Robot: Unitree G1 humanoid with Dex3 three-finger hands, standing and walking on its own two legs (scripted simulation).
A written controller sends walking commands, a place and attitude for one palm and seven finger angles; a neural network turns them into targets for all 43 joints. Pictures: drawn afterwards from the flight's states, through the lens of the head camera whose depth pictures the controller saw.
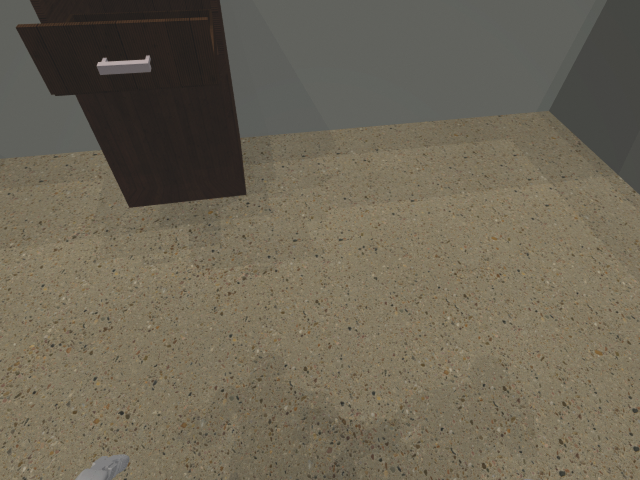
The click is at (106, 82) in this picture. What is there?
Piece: drawer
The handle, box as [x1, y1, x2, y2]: [97, 55, 150, 74]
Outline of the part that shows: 150,58 149,55 147,55 144,60 108,61 106,58 103,58 100,62 97,63 97,68 100,74 150,71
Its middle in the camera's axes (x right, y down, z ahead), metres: -0.53 -0.48 +1.05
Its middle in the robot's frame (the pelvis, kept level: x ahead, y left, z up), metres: +1.09 +0.58 -0.02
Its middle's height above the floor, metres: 0.74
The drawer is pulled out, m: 0.21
